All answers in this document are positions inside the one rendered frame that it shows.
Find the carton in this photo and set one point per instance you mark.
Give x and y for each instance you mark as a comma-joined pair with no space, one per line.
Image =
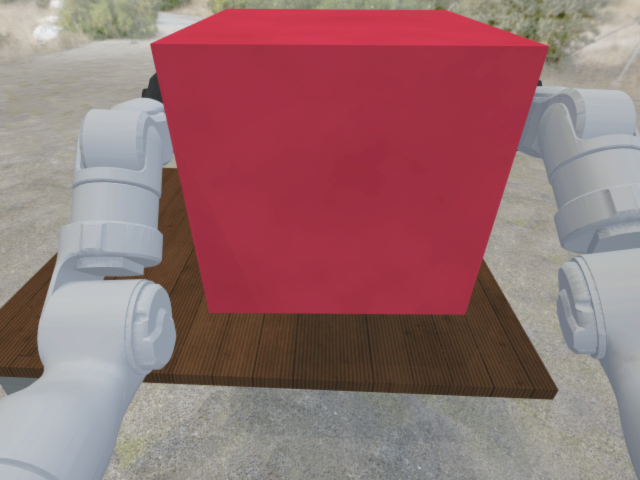
339,161

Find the robot right forearm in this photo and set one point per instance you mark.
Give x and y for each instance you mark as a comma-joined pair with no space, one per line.
590,145

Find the right robot upper arm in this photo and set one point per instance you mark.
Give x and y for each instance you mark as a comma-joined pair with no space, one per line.
598,308

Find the table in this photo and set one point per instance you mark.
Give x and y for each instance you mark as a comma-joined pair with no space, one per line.
484,353

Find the left robot upper arm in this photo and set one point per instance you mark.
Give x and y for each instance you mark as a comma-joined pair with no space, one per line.
98,340

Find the left robot hand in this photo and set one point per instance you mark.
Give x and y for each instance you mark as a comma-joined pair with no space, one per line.
153,90

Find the robot left forearm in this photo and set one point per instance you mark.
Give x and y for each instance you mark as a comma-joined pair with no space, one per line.
117,183

